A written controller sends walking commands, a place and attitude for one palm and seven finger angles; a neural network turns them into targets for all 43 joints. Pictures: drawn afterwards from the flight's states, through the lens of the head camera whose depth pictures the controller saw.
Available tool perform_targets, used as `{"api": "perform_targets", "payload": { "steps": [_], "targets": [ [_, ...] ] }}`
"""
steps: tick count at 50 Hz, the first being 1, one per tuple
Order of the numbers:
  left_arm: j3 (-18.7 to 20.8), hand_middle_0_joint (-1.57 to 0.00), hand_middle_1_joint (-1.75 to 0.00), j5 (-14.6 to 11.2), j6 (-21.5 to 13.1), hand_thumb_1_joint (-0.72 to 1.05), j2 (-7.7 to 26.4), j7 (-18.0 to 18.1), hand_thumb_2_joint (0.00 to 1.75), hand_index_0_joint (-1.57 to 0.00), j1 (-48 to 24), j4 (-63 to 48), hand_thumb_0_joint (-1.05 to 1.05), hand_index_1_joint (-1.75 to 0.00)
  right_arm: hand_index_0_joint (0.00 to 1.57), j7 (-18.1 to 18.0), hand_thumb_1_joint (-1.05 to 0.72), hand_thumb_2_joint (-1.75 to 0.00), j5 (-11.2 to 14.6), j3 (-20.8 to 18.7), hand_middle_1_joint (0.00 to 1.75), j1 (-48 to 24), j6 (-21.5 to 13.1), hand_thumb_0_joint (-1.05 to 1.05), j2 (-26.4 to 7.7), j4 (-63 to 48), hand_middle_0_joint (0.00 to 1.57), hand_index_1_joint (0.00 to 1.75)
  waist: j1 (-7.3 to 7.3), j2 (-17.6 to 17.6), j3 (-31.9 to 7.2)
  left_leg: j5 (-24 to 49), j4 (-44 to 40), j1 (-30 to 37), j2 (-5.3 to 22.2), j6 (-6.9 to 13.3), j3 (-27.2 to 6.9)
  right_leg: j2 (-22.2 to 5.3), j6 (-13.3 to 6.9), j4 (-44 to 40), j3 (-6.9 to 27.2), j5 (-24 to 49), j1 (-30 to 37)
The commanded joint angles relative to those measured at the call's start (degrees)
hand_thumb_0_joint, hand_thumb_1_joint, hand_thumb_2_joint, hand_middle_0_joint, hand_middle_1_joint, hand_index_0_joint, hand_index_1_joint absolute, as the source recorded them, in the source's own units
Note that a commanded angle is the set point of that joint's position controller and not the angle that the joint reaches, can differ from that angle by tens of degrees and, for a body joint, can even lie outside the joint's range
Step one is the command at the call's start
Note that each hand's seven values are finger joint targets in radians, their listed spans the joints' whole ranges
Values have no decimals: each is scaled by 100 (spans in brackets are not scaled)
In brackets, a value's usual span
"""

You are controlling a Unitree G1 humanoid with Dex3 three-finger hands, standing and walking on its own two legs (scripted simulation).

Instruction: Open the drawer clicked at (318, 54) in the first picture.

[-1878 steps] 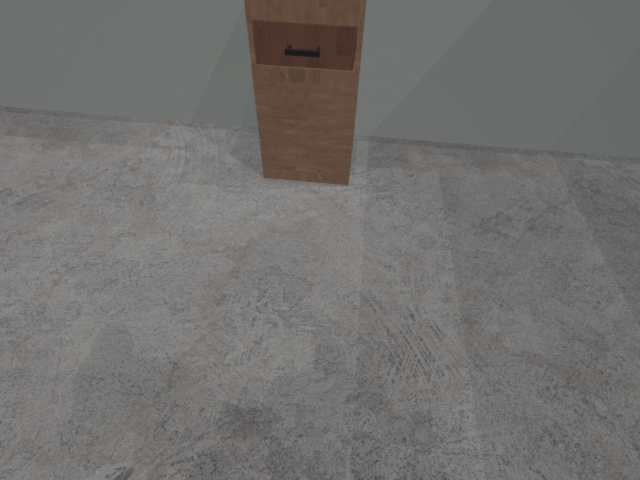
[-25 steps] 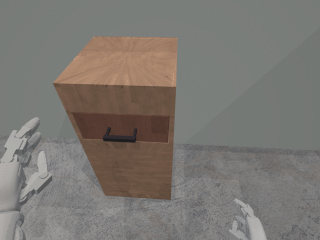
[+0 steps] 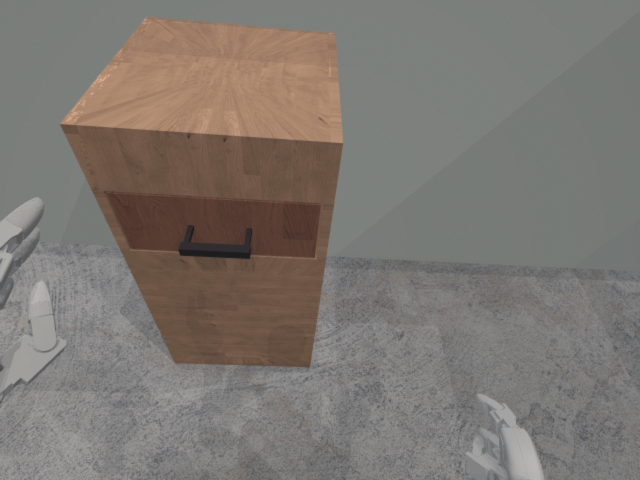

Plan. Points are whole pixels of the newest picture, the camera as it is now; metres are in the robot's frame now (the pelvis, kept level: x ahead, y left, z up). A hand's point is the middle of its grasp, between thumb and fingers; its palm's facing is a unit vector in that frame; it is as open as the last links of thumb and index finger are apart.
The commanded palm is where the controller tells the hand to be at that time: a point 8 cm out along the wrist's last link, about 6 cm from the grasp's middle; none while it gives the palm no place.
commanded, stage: step back with the hand held close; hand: left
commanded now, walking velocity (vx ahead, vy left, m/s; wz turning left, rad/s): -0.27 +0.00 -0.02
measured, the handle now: (217, 241) +0.55 +0.21 -0.11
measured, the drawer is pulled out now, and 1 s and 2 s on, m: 0.00 0.00 0.00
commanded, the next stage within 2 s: stop stepping back and stand still in 1.02 s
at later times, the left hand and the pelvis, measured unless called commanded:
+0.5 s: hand out of the picture +0.12 +0.24 +0.17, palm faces +0.40 -0.80 -0.45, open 7.4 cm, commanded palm +0.05 +0.29 +0.18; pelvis -0.07 +0.00 -0.02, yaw +2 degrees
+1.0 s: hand out of the picture +0.06 +0.21 +0.16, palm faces +0.32 -0.83 -0.45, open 7.4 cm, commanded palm -0.02 +0.26 +0.18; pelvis -0.16 -0.02 -0.01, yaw -1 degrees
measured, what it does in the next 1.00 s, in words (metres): walks backwards: left foot, then right foot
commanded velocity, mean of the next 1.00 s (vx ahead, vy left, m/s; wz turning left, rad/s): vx -0.36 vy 0.00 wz -0.06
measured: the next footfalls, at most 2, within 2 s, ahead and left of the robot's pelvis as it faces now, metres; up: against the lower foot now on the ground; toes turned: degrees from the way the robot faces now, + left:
left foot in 0.66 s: -0.03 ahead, +0.12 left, +0.00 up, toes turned +3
right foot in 0.96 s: -0.22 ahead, -0.10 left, +0.00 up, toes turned +2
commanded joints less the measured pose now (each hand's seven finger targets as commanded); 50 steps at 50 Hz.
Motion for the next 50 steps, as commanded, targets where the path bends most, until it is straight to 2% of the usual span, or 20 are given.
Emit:
{"api": "perform_targets", "payload": {
  "steps": [1, 6, 11, 16, 21, 24, 25, 26, 28, 31, 32, 33, 34, 35, 36, 40, 45, 47, 49, 50],
  "targets": [
    [556, -20, -30, -41, -331, 90, 523, 16, 90, -20, 238, -686, 0, -30, 20, 16, -90, -90, 18, -333, 30, -596, -238, 0, -799, -912, 20, 30, 88, 614, -743, 2053, -765, -1065, 1128, -91, -774, -488, 120, 231, 386, 1512, 1443],
    [533, -20, -30, 8, -395, 90, 512, -17, 90, -20, -2, -545, 0, -30, 20, 13, -90, -90, 49, -303, 30, -625, -196, 0, -813, -1001, 20, 30, 44, 326, -438, -227, -945, -1893, 956, 57, -716, -563, 120, -65, 618, 547, 1356],
    [457, -20, -30, 166, -490, 90, 528, 36, 90, -20, -376, -933, 0, -30, 20, -27, -90, -90, -7, -260, 30, -533, -311, 0, -889, -1085, 20, 30, 13, 742, -271, -1685, -1246, -2648, 986, 235, -817, -404, 200, 3, 648, -282, 1570],
    [491, -20, -30, 306, -527, 90, 541, 84, 90, -20, -667, -1178, 0, -30, 20, -52, -90, -90, -41, -264, 30, -411, -505, 0, -931, -1093, 20, 30, 64, 1254, -240, -2370, -1814, -3653, 1300, 397, -1219, -28, 306, 1043, 416, 89, 2368],
    [673, -20, -30, 330, -606, 90, 575, 65, 90, -20, -466, -923, 0, -30, 20, 8, -90, -90, -17, -343, 30, -411, -592, 0, -932, -1069, 20, 30, 77, 791, -358, -2181, -1084, -3713, 1078, 381, -843, -254, 202, 931, 879, 466, 2308],
    [585, -20, -30, 196, -645, 90, 548, 87, 90, -20, -542, -643, 0, -30, 20, 100, -90, -90, 0, -435, 30, -276, -528, 0, -814, -911, 20, 30, 1, -504, -263, -1378, 758, -2001, 407, -97, -161, -1381, -298, -988, 2169, -933, 177],
    [544, -20, -30, 142, -669, 90, 569, 127, 90, -20, -598, -613, 0, -30, 20, 126, -90, -90, 7, -472, 30, -259, -483, 0, -779, -792, 20, 30, -21, -795, -315, -1032, 1606, -1106, 259, -243, 45, -1847, -521, -1612, 2464, -1453, -767],
    [558, -20, -30, 128, -682, 90, 593, 169, 90, -20, -588, -529, 0, -30, 20, 139, -90, -90, -13, -481, 30, -340, -411, 0, -729, -721, 20, 30, -3, -904, -373, -1027, 2241, -750, 281, -275, 83, -2039, -639, -1828, 2358, -1499, -1097],
    [637, -20, -30, 122, -705, 90, 643, 201, 90, -20, -468, -442, 0, -30, 20, 130, -90, -90, -19, -431, 30, -438, -323, 0, -621, -704, 20, 30, -14, -809, -502, -1081, 2313, -689, 371, -245, 79, -1983, -635, -1652, 1911, -828, -964],
    [646, -20, -30, 117, -681, 90, 669, 180, 90, -20, -137, -676, 0, -30, 20, 60, -90, -90, 8, -335, 30, -426, -221, 0, -588, -658, 20, 30, -47, 69, -432, -418, -157, -310, 382, -242, 318, -1110, -141, -833, 786, 257, -553],
    [574, -20, -30, 93, -679, 90, 672, 145, 90, -20, -196, -974, 0, -30, 20, 10, -90, -90, 9, -359, 30, -525, -242, 0, -730, -663, 20, 30, -61, 1003, -307, 90, -1155, -535, 728, -121, -191, -588, 101, -43, 429, 343, -373],
    [712, -20, -30, 144, -715, 90, 754, 179, 90, -20, -165, -1222, 0, -30, 20, -45, -90, -90, -40, -386, 30, -598, -286, 0, -826, -724, 20, 30, 28, 2058, -447, 1067, -1607, -1335, 1670, 199, -1311, -23, 355, 1230, 32, 284, 262],
    [732, -20, -30, 167, -683, 90, 764, 189, 90, -20, -173, -1351, 0, -30, 20, -28, -90, -90, -121, -423, 30, -477, -423, 0, -645, -736, 20, 30, 70, 1877, -688, 2039, -1465, -1243, 2114, 403, -1494, 92, 332, 1953, 200, -658, 160],
    [800, -20, -30, 107, -730, 90, 804, 146, 90, -20, -87, -1416, 0, -30, 20, 20, -90, -90, -106, -515, 30, -370, -567, 0, -684, -680, 20, 30, 122, 1520, -1016, 1763, -1380, -1190, 2165, 497, -1100, 83, 339, 2430, 369, -1109, 304],
    [864, -20, -30, 120, -714, 90, 720, 94, 90, -20, 199, -1294, 0, -30, 20, 33, -90, -90, -151, -553, 30, -387, -654, 0, -735, -710, 20, 30, 136, 1663, -1087, 1075, -1492, -1616, 2204, 571, -1152, 140, 347, 2839, 378, -1298, 585],
    [482, -20, -30, 12, -540, 90, 418, 98, 90, -20, 33, -1619, 0, -30, 20, 113, -90, -90, -143, -462, 30, -385, -870, 0, -670, -424, 20, 30, 67, 1240, -1055, 3945, -684, 496, 2019, 353, -655, 10, 373, 1566, 166, -1159, -542],
    [302, -20, -30, 35, -486, 90, 364, 32, 90, -20, -415, -1139, 0, -30, 20, 191, -90, -90, -191, -409, 30, -467, -928, 0, -777, -184, 20, 30, 18, 1394, -979, 4199, -761, 1092, 2028, 243, -630, 64, 387, 370, 103, -889, -293],
    [475, -20, -30, 60, -508, 90, 491, -20, 90, -20, -314, -1080, 0, -30, 20, 224, -90, -90, -174, -432, 30, -570, -846, 0, -803, -271, 20, 30, 84, 1337, -1162, 3915, -627, 1061, 1905, 158, -439, 45, 364, -213, 68, -280, 77],
    [654, -20, -30, 8, -552, 90, 644, -92, 90, -20, -199, -1069, 0, -30, 20, 269, -90, -90, -81, -414, 30, -714, -693, 0, -771, -460, 20, 30, 144, 833, -1388, 3164, -348, 802, 1575, 1, -48, -128, 386, -579, 109, 1044, 506],
    [797, -20, -30, 19, -599, 90, 796, -99, 90, -20, -97, -1089, 0, -30, 20, 281, -90, -90, -14, -415, 30, -700, -565, 0, -685, -597, 20, 30, 95, 103, -1525, 2559, 123, 587, 1175, -187, 405, -547, 337, -710, 423, 2469, 619]
  ]
}}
